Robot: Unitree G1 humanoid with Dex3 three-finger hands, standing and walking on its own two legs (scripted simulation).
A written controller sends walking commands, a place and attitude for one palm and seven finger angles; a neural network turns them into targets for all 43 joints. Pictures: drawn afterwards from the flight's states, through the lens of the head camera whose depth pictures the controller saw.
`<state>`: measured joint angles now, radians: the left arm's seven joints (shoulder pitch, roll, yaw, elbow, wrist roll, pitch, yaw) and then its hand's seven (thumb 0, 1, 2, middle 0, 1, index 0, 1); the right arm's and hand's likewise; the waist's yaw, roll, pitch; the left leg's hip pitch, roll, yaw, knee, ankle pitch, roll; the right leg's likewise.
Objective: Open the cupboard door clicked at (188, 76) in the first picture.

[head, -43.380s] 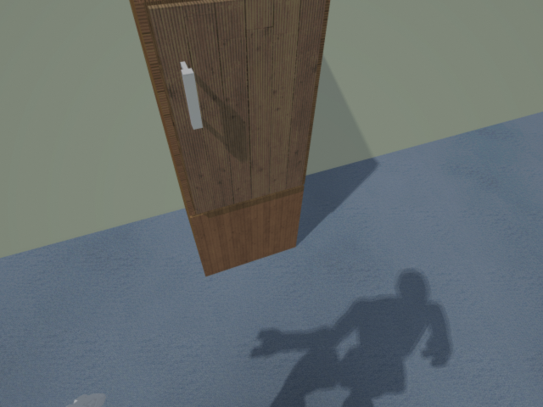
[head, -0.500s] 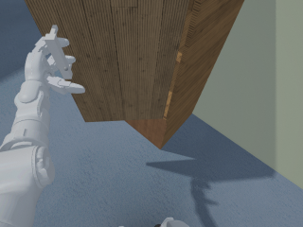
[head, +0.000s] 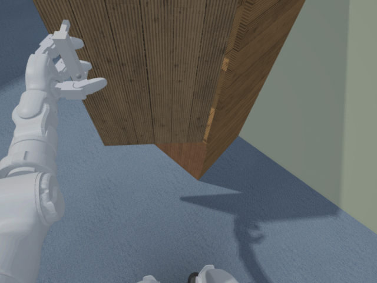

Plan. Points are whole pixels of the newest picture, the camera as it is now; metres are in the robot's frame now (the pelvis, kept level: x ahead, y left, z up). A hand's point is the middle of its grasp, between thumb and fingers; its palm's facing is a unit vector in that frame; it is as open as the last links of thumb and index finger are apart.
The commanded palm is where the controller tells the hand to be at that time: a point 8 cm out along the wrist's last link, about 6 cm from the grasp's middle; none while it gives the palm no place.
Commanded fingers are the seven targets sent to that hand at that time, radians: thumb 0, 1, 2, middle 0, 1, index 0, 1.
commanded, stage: close the thumb around the handle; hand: left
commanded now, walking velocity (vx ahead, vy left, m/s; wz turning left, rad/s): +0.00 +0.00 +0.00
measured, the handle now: (74, 57) +0.56 +0.20 +0.12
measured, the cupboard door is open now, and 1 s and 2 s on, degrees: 46 65 95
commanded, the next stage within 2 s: pull the door open along its arc in 0.36 s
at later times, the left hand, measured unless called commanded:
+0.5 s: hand (83, 77) +0.51 +0.18 +0.12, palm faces +0.01 -1.00 +0.00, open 5.7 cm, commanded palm +0.48 +0.22 +0.12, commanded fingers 0.00 0.90 0.90 -0.40 -1.35 -0.40 -1.35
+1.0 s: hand (94, 118) +0.41 +0.15 +0.12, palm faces +0.08 -0.99 +0.06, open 6.1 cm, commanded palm +0.35 +0.20 +0.12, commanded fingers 0.00 0.90 0.90 -0.40 -1.35 -0.40 -1.35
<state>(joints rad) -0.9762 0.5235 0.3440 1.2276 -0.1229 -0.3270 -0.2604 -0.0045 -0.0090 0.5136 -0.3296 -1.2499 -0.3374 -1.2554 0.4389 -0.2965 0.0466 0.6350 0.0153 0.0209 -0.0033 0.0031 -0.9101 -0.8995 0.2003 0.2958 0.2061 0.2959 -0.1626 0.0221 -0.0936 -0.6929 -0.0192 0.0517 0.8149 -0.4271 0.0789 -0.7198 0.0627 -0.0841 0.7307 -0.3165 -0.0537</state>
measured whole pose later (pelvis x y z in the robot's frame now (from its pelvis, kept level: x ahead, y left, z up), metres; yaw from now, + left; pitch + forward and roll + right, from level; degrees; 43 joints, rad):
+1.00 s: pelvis +0.01 -0.01 +0.02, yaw -2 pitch +10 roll -1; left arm -0.38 0.20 0.23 0.51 -0.20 -0.19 -0.05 0.01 0.68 0.74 -0.36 -1.35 -0.36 -1.31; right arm 0.32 -0.26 0.02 0.55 0.04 0.01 0.02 0.01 -0.91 -0.90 0.20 0.30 0.20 0.30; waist -0.05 0.04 -0.12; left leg -0.47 -0.02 0.09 0.68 -0.40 0.07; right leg -0.53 0.07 -0.03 0.65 -0.30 -0.06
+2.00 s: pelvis -0.01 -0.06 +0.02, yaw +4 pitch +1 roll +1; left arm 0.01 -0.10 -0.23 0.03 0.03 0.04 0.54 0.02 0.12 0.57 -0.34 -1.27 -0.37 -1.27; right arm 0.14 -0.19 0.03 0.61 -0.03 0.07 0.00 0.01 -0.91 -0.90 0.20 0.30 0.20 0.30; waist 0.01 0.05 -0.05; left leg -0.29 -0.02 -0.02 0.60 -0.32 0.00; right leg -0.32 0.07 -0.14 0.56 -0.27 -0.13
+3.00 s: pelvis -0.02 -0.01 +0.02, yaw +1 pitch +0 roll +0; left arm 0.19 0.02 -0.31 -0.15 -0.02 -0.04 0.14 -0.01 -0.50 0.30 -0.15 -0.30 -0.15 -0.31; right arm 0.23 -0.20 0.06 0.49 0.02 0.02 0.04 0.01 -0.91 -0.90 0.20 0.30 0.20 0.30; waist 0.01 0.03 -0.05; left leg -0.30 -0.06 0.06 0.68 -0.38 0.07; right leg -0.36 0.03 -0.06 0.68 -0.31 -0.06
